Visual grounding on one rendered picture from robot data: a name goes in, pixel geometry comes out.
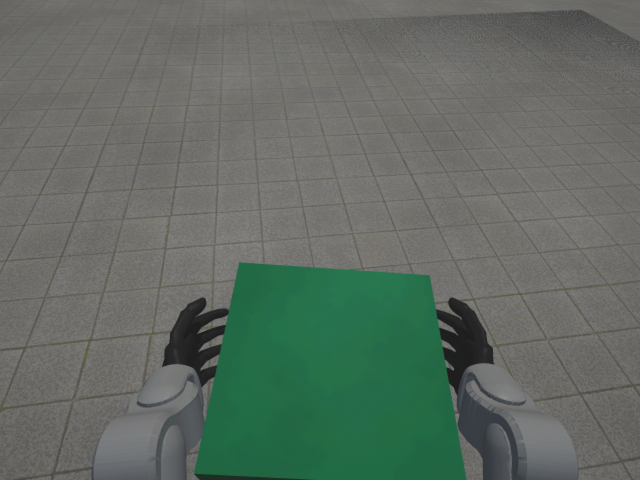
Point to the right robot hand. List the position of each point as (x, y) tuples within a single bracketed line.
[(470, 344)]

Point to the carton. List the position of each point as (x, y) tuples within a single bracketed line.
[(330, 374)]

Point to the left robot hand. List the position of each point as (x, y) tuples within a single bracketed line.
[(185, 343)]

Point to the robot right forearm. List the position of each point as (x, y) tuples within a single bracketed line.
[(514, 439)]

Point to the robot left forearm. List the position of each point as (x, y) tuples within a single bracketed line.
[(161, 424)]

